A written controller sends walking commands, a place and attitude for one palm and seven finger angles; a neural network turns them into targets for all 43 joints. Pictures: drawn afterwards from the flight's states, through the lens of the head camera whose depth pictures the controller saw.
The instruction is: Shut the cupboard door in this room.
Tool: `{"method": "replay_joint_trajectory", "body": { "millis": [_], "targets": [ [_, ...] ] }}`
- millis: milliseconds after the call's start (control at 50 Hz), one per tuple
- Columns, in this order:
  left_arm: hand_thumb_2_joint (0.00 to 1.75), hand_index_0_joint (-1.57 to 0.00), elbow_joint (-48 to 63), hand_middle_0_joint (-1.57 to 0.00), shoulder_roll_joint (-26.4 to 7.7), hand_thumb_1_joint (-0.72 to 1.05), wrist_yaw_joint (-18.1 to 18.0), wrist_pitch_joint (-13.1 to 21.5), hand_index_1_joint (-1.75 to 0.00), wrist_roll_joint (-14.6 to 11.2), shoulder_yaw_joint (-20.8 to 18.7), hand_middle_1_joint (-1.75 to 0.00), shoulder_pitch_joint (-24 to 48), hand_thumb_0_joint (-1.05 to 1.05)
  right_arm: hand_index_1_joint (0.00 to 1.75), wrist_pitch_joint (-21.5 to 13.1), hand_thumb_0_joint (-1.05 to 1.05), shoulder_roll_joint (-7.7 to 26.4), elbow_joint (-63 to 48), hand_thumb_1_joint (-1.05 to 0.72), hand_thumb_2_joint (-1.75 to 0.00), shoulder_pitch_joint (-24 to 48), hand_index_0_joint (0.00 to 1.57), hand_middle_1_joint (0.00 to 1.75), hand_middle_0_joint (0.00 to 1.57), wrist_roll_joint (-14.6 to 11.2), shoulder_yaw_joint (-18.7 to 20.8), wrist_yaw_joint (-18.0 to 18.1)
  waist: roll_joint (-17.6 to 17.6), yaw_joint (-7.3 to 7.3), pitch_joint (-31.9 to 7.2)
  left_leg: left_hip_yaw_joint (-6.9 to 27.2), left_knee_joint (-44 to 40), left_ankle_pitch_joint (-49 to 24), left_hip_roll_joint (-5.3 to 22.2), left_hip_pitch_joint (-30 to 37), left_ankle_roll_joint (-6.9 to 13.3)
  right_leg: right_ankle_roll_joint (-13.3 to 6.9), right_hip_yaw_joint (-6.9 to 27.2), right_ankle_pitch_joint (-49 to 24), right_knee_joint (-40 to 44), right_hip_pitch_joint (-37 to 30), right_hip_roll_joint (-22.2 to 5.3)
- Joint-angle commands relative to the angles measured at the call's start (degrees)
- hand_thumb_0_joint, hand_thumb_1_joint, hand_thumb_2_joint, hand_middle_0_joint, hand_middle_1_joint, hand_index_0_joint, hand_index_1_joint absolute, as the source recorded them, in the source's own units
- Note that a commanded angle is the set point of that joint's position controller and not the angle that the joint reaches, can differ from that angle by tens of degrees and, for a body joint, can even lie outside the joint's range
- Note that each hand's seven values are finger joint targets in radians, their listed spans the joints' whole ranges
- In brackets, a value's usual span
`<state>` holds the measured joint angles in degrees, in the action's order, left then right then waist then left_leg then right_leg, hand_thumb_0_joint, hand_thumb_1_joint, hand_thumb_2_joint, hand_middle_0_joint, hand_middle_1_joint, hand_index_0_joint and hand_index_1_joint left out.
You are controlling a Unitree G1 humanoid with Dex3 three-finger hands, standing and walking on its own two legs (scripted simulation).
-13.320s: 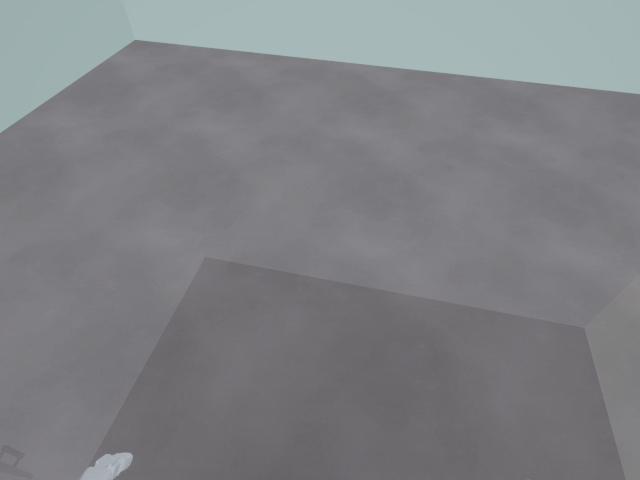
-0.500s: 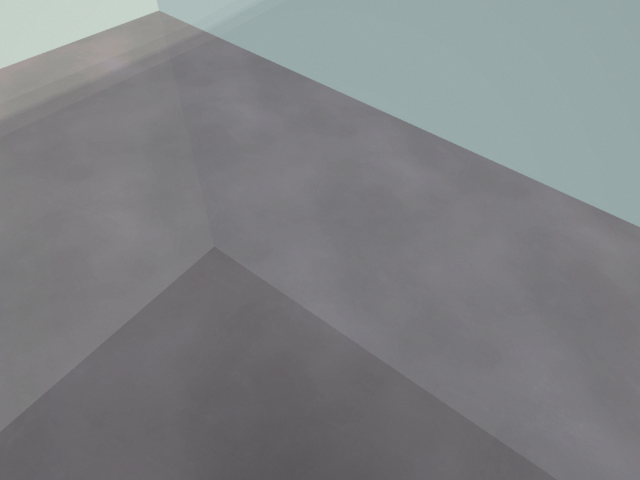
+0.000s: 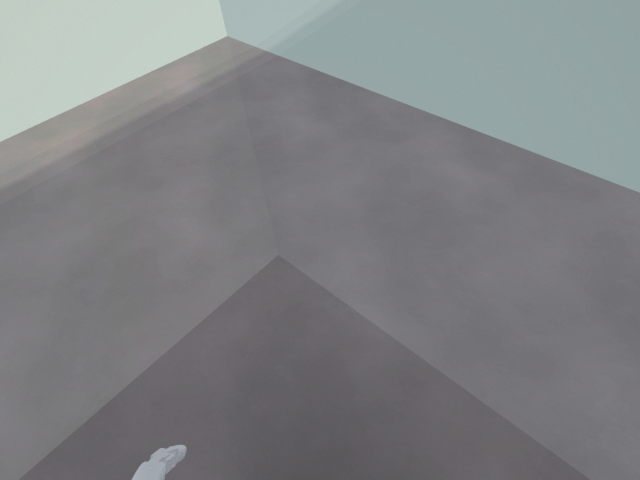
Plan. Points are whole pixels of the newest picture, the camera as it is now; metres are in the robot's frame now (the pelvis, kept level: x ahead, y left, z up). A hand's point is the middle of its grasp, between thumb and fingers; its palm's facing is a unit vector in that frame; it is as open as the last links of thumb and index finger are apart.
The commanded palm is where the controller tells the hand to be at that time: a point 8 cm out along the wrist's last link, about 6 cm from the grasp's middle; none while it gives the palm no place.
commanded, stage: turn or walk to find it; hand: left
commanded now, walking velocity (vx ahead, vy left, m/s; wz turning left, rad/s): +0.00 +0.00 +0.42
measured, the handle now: out of the picture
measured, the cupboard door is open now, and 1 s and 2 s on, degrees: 93 93 93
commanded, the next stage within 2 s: none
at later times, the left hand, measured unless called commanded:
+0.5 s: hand out of the picture -0.09 +0.23 -0.18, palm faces +0.31 -0.92 -0.24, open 7.4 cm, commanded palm none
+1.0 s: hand out of the picture -0.06 +0.21 -0.14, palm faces +0.40 -0.87 -0.28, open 7.4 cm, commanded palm none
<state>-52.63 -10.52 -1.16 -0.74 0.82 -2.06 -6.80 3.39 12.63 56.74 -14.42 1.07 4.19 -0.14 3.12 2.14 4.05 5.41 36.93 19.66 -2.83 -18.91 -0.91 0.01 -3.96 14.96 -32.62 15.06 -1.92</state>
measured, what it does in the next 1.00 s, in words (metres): steps on the spot, turning left: left foot, then right foot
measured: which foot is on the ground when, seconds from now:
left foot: up 0.00-0.46, down 0.48-0.98, up 1.00-1.00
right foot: down 0.00-0.48, up 0.50-0.94, down 0.96-1.00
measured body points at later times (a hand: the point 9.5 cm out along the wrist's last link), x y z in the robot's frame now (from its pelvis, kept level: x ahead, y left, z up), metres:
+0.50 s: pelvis -0.06 +0.02 -0.01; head -0.04 +0.04 +0.44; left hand -0.10 +0.28 -0.16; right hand +0.09 -0.21 -0.14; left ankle -0.09 +0.13 -0.74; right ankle +0.01 -0.10 -0.73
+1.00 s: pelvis -0.08 -0.01 +0.00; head -0.04 -0.03 +0.45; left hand -0.08 +0.26 -0.12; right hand +0.05 -0.22 -0.17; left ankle -0.10 +0.12 -0.72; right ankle -0.04 -0.11 -0.73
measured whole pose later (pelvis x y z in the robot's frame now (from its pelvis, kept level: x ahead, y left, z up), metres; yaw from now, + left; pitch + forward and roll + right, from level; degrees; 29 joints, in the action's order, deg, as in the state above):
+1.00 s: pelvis -0.08 -0.01 +0.00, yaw +25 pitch +0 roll +1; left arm -53.3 -10.3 -1.1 -0.8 0.9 -2.1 -7.6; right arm 3.1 12.8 56.3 -13.3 1.1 4.2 -0.1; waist 3.7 1.8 4.0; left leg 5.6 34.9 17.4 -2.8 -19.6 -0.7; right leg -0.2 -4.2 16.8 -31.9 14.3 -1.3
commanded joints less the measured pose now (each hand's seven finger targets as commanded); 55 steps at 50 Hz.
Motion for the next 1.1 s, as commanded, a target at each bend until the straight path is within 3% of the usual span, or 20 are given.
{"method": "replay_joint_trajectory", "body": {
  "millis": [0,80,340,380,420,440,460,480,540,600,760,860,900,920,940,960,980,1000,1020,1080],
  "targets": [
    [0.9,-0.2,3.95,-0.2,-12.5,0.9,-1.23,0.71,-0.3,0.02,-3.42,-0.3,-1.92,0.0,0.3,0.15,0.0,6.7,-4.79,-0.9,-0.9,1.52,0.2,0.3,0.2,0.31,2.46,-0.17,-14.99,-2.26,-1.05,1.27,29.28,8.28,2.32,-11.44,-0.37,-7.92,18.15,6.8,21.59,1.35,-21.56],
    [0.9,-0.2,4.51,-0.2,-8.87,0.9,-0.88,1.35,-0.3,-0.02,-2.08,-0.3,-0.31,0.0,0.3,0.49,0.0,4.86,-2.03,-0.9,-0.9,-3.15,0.2,0.3,0.2,0.43,2.09,-0.91,-11.98,-0.15,-0.59,-2.1,34.29,-0.97,3.35,-11.94,-2.29,-3.99,5.68,-1.36,18.71,-0.91,-14.48],
    [0.9,-0.2,0.14,-0.2,-13.36,0.9,-0.8,0.79,-0.3,1.17,-3.75,-0.3,-9.47,0.0,0.3,-0.8,0.0,3.83,-4.26,-0.9,-0.9,5.32,0.2,0.3,0.2,-0.61,0.24,-0.6,-14.78,-5.34,-4.91,-8.29,7.94,8.74,4.93,-4.09,-2.43,-8.82,4.07,-13.58,13.38,-9.46,-19.92],
    [0.9,-0.2,-0.2,-0.2,-13.71,0.9,-0.71,0.61,-0.3,1.09,-3.89,-0.3,-8.63,0.0,0.3,-1.36,0.0,3.69,-3.82,-0.9,-0.9,2.86,0.2,0.3,0.2,-0.8,0.06,-0.35,-14.96,-3.92,-6.85,-9.72,0.32,5.9,4.42,0.25,-1.99,-7.7,2.23,-17.29,9.85,-9.36,-19.79],
    [0.9,-0.2,-0.21,-0.2,-12.78,0.9,-0.48,0.07,-0.3,0.33,-3.75,-0.3,-7.31,0.0,0.3,-2.1,0.0,4.97,-2.65,-0.9,-0.9,-1.31,0.2,0.3,0.2,-0.7,0.26,-0.32,-10.13,-1.02,-8.61,-9.28,-13.23,-6.57,4.34,11.29,-1.03,-2.95,-2.38,-12.93,2.63,-2.83,-17.21],
    [0.9,-0.2,0.55,-0.2,-10.24,0.9,-0.34,-0.35,-0.3,-0.27,-3.3,-0.3,-7.69,0.0,0.3,-2.7,0.0,8.97,-2.41,-0.9,-0.9,-2.93,0.2,0.3,0.2,-0.38,1.08,-0.2,0.98,0.22,-9.2,0.85,-19.21,-9.3,12.01,17.44,1.54,0.47,-5.69,-3.16,-7.35,5.98,-12.37],
    [0.9,-0.2,2.65,-0.2,-6.73,0.9,0.09,-0.75,-0.3,-0.17,-2.17,-0.3,-5.38,0.0,0.3,-2.58,0.0,13.79,-3.26,-0.9,-0.9,-2.93,0.2,0.3,0.2,0.0,2.18,0.11,15.61,0.82,-5.81,15.43,-22.03,-21.32,23.85,17.7,6.11,4.16,-5.87,18.1,-18.82,18.63,-5.49],
    [0.9,-0.2,3.0,-0.2,-7.65,0.9,-0.02,-1.56,-0.3,0.18,-2.09,-0.3,-2.99,0.0,0.3,-2.02,0.0,15.1,-3.03,-0.9,-0.9,-3.2,0.2,0.3,0.2,0.15,2.26,0.42,10.63,1.62,-4.8,14.61,-21.99,-22.76,26.69,12.03,10.01,3.43,-0.61,18.91,-24.42,17.11,-5.74],
    [0.9,-0.2,0.79,-0.2,-8.69,0.9,0.36,-2.28,-0.3,0.37,-2.8,-0.3,-2.61,0.0,0.3,-2.18,0.0,10.71,-4.55,-0.9,-0.9,5.53,0.2,0.3,0.2,0.29,0.81,1.34,8.99,-1.49,1.28,7.89,-22.43,-15.62,18.72,4.99,9.0,3.62,2.7,9.92,-30.51,16.86,-5.37],
    [0.9,-0.2,-0.67,-0.2,-8.32,0.9,0.72,-1.7,-0.3,0.34,-2.58,-0.3,-5.67,0.0,0.3,-2.85,0.0,10.03,-4.88,-0.9,-0.9,5.42,0.2,0.3,0.2,-0.03,0.52,1.35,4.67,-2.39,-1.65,5.18,-20.84,-20.88,15.71,9.33,8.57,4.56,2.19,6.19,-30.73,16.33,-4.13],
    [0.9,-0.2,2.05,-0.2,-7.4,0.9,0.11,-1.32,-0.3,-0.05,-2.02,-0.3,-1.14,0.0,0.3,-2.6,0.0,10.11,-4.13,-0.9,-0.9,0.57,0.2,0.3,0.2,0.22,1.39,1.18,4.95,0.13,-3.91,11.57,-18.76,-24.78,16.62,13.56,11.08,5.05,3.1,10.24,-20.69,14.59,-2.62],
    [0.9,-0.2,2.25,-0.2,-6.44,0.9,-0.09,-0.55,-0.3,-0.48,-1.81,-0.3,-3.12,0.0,0.3,-2.18,0.0,10.27,-4.79,-0.9,-0.9,1.92,0.2,0.3,0.2,0.48,1.88,0.93,6.31,-0.88,-6.2,13.69,-15.2,-29.95,14.76,10.01,10.45,3.98,1.68,9.09,-6.41,4.74,0.07],
    [0.9,-0.2,1.36,-0.2,-6.79,0.9,-0.26,0.1,-0.3,-0.59,-1.97,-0.3,-7.05,0.0,0.3,-2.11,0.0,9.89,-5.11,-0.9,-0.9,3.11,0.2,0.3,0.2,0.12,1.93,0.82,4.46,-3.08,-8.57,12.82,-11.66,-27.76,12.44,6.5,8.2,3.7,1.04,0.13,5.88,-3.77,0.14],
    [0.9,-0.2,0.88,-0.2,-8.46,0.9,-0.47,0.69,-0.3,-0.43,-2.3,-0.3,-8.72,0.0,0.3,-2.16,0.0,8.37,-5.33,-0.9,-0.9,2.77,0.2,0.3,0.2,-0.32,1.85,0.61,0.99,-3.67,-9.69,10.97,-8.49,-21.37,9.61,1.2,5.39,3.12,3.12,-5.2,13.0,-11.45,-2.66],
    [0.9,-0.2,0.69,-0.2,-12.82,0.9,-0.91,1.25,-0.3,0.41,-3.19,-0.3,-9.98,0.0,0.3,-2.29,0.0,4.89,-6.06,-0.9,-0.9,1.95,0.2,0.3,0.2,-0.8,1.33,0.27,-11.8,-4.33,-10.66,3.86,0.34,-6.06,3.39,-9.66,1.47,-0.34,13.7,-7.95,15.77,-20.02,-14.45],
    [0.9,-0.2,1.3,-0.2,-16.01,0.9,-1.05,1.25,-0.3,0.64,-3.72,-0.3,-10.02,0.0,0.3,-2.11,0.0,4.1,-7.48,-0.9,-0.9,3.65,0.2,0.3,0.2,-0.49,1.19,0.34,-19.64,-5.14,-7.68,-2.02,12.53,13.38,-1.67,-15.19,-0.97,-6.74,22.53,-17.82,16.02,-16.44,-25.31],
    [0.9,-0.2,1.97,-0.2,-14.08,0.9,-1.23,1.08,-0.3,0.12,-3.34,-0.3,-8.81,0.0,0.3,-1.15,0.0,6.65,-6.54,-0.9,-0.9,3.94,0.2,0.3,0.2,0.06,1.81,0.39,-13.56,-4.57,-6.6,1.12,22.15,12.59,0.78,-12.78,-0.63,-9.2,19.75,-15.96,16.37,-9.08,-25.17],
    [0.9,-0.2,2.78,-0.2,-12.14,0.9,-1.39,1.29,-0.3,0.04,-3.47,-0.3,-4.68,0.0,0.3,-0.37,0.0,6.52,-5.19,-0.9,-0.9,2.18,0.2,0.3,0.2,0.35,2.12,0.17,-16.72,-2.56,-3.63,2.17,27.01,10.02,2.18,-13.04,-0.71,-8.56,16.96,-9.73,18.08,-4.36,-22.26],
    [0.9,-0.2,3.54,-0.2,-10.97,0.9,-1.12,1.05,-0.3,-0.04,-2.92,-0.3,-1.96,0.0,0.3,0.11,0.0,6.27,-3.97,-0.9,-0.9,1.52,0.2,0.3,0.2,0.32,2.38,-0.13,-12.89,-1.51,-0.8,0.89,31.07,6.54,2.37,-12.71,-1.05,-7.2,13.65,-5.32,18.38,-1.79,-19.21],
    [0.9,-0.2,3.78,-0.2,-8.6,0.9,-0.89,1.58,-0.3,-0.03,-2.13,-0.3,-1.37,0.0,0.3,0.18,0.0,4.86,-2.18,-0.9,-0.9,-1.3,0.2,0.3,0.2,0.31,1.9,-0.72,-11.76,-0.46,-0.35,-1.85,33.36,0.41,3.44,-13.45,-2.45,-4.9,4.93,-11.24,16.32,-4.1,-15.03]
  ]
}}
